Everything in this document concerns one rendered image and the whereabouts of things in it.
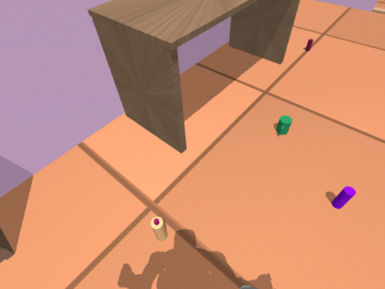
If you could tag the desk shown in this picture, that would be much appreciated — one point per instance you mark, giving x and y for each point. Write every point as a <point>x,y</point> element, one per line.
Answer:
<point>140,40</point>

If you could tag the bookshelf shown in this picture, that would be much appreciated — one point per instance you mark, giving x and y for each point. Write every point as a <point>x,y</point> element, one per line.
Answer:
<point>5,249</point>

